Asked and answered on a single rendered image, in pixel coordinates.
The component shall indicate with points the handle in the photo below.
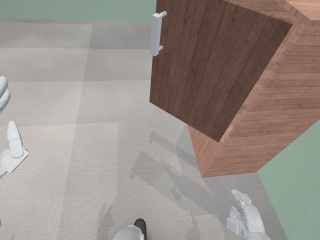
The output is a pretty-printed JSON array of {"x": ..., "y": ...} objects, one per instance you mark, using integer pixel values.
[{"x": 156, "y": 33}]

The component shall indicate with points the left robot hand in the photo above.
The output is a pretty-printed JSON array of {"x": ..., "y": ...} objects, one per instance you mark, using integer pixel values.
[{"x": 10, "y": 159}]

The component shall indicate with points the robot left foot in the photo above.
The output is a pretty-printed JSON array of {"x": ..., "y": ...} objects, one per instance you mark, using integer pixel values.
[{"x": 140, "y": 223}]

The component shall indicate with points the cupboard door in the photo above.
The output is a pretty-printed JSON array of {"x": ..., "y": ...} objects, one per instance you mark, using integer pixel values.
[{"x": 214, "y": 52}]

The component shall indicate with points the left robot thigh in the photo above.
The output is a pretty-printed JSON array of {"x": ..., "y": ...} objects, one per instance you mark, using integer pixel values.
[{"x": 129, "y": 234}]

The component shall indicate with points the right robot hand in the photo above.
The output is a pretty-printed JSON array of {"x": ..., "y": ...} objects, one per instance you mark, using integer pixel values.
[{"x": 246, "y": 221}]

